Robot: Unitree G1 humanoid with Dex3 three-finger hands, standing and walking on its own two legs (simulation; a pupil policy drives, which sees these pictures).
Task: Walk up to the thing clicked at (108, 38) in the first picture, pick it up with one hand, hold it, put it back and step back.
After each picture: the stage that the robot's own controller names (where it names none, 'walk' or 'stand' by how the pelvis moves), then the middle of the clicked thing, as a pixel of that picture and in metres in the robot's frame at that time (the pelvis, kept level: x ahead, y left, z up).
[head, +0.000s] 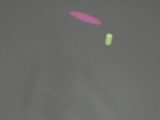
stand; (108, 39) +1.49 -0.26 -0.72
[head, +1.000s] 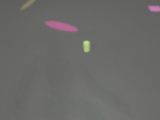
walk; (86, 46) +1.37 +0.11 -0.69
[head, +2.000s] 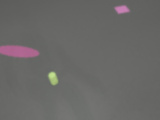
walk; (53, 78) +0.82 +0.37 -0.72
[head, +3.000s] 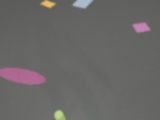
walk; (60, 117) +0.47 +0.28 -0.71
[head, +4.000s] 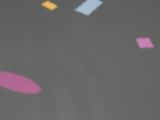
stand; out of the picture +0.35 +0.22 -0.71
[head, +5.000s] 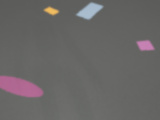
stand; out of the picture +0.36 +0.22 -0.72
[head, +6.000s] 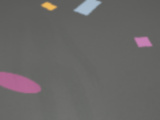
stand; out of the picture +0.36 +0.22 -0.72
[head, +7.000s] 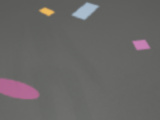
stand; out of the picture +0.34 +0.24 -0.73
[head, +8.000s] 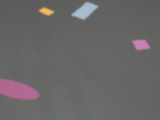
stand; out of the picture +0.34 +0.24 -0.73
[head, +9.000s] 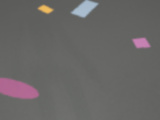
go down; out of the picture +0.33 +0.24 -0.72
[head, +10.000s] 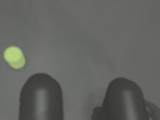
go down; (15, 58) +0.41 +0.28 -0.30
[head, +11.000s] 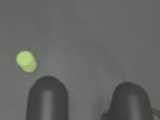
approach; (27, 62) +0.41 +0.28 -0.30
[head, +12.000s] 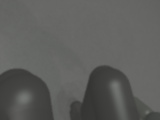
close in; out of the picture +0.38 +0.31 -0.22
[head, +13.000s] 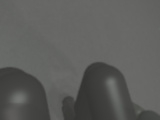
close; out of the picture +0.38 +0.32 -0.22
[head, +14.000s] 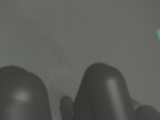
lift; out of the picture +0.36 +0.30 -0.23
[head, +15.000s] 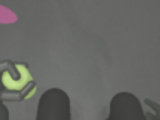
lift; (21, 83) +0.31 +0.23 -0.05
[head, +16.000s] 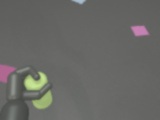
hold; (39, 91) +0.32 +0.17 +0.00
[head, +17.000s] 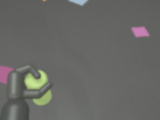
hold; (39, 88) +0.33 +0.18 +0.00
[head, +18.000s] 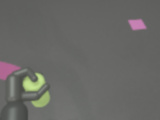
crouch; (37, 90) +0.33 +0.18 -0.04
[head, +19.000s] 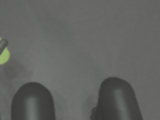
lower; out of the picture +0.44 +0.28 -0.11
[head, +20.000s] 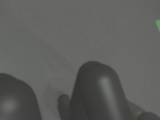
lower; out of the picture +0.39 +0.32 -0.22
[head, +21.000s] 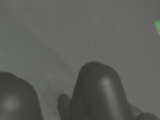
lower; out of the picture +0.39 +0.32 -0.22
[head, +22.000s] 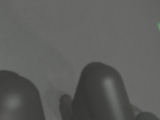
lower; out of the picture +0.38 +0.32 -0.22
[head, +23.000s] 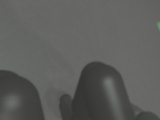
lower; out of the picture +0.38 +0.32 -0.22
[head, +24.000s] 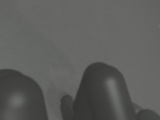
open; out of the picture +0.37 +0.31 -0.23
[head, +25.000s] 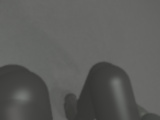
rise; out of the picture +0.38 +0.30 -0.22
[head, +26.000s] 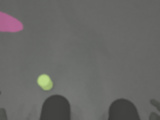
walk; (45, 82) +0.40 +0.24 -0.46
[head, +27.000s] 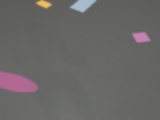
stand; out of the picture +0.35 +0.21 -0.66
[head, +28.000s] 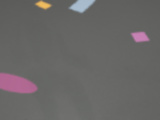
stand; out of the picture +0.35 +0.22 -0.66
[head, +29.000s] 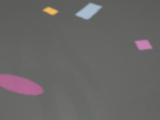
stand; out of the picture +0.37 +0.20 -0.71
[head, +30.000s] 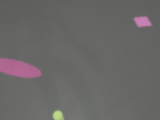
walk; (58, 117) +0.40 +0.21 -0.70
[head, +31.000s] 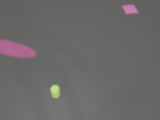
walk; (55, 91) +0.56 +0.18 -0.70
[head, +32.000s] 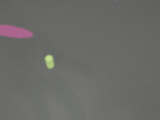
walk; (49, 61) +0.86 +0.33 -0.69
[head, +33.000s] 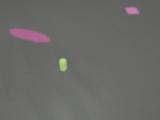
stand; (63, 64) +0.98 +0.23 -0.71
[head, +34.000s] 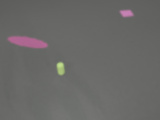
stand; (60, 68) +1.00 +0.27 -0.73
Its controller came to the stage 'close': yes
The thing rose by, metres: 0.70
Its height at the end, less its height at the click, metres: +0.00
